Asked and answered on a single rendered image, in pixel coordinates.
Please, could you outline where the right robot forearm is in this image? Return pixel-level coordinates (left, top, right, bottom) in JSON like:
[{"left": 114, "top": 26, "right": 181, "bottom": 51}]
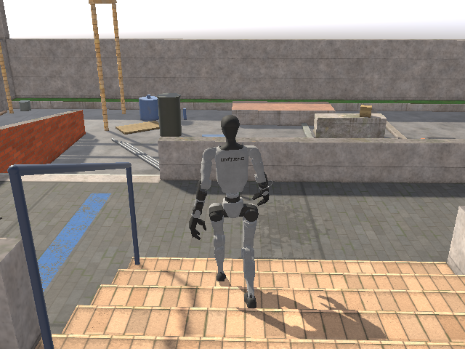
[{"left": 258, "top": 172, "right": 269, "bottom": 196}]

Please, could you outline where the left robot forearm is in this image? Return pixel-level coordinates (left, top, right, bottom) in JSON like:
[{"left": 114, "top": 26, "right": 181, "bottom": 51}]
[{"left": 191, "top": 179, "right": 207, "bottom": 218}]

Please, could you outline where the robot left hand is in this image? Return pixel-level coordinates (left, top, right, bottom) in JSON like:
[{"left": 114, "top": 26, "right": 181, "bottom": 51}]
[{"left": 189, "top": 216, "right": 206, "bottom": 240}]

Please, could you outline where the robot left thigh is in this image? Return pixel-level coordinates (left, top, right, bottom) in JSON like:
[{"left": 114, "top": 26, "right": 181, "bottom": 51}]
[{"left": 209, "top": 203, "right": 225, "bottom": 247}]

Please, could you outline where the robot right hand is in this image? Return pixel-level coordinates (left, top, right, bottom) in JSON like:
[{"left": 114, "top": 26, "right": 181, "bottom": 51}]
[{"left": 252, "top": 191, "right": 269, "bottom": 206}]

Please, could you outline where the robot head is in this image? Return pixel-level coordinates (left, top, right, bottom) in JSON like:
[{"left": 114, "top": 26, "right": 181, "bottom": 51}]
[{"left": 219, "top": 115, "right": 243, "bottom": 151}]

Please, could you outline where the left robot upper arm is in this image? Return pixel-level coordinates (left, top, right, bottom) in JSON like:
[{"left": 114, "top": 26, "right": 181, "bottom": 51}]
[{"left": 201, "top": 147, "right": 216, "bottom": 190}]

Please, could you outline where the right robot upper arm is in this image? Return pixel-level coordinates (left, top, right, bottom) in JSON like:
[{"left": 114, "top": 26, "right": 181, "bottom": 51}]
[{"left": 246, "top": 145, "right": 266, "bottom": 183}]

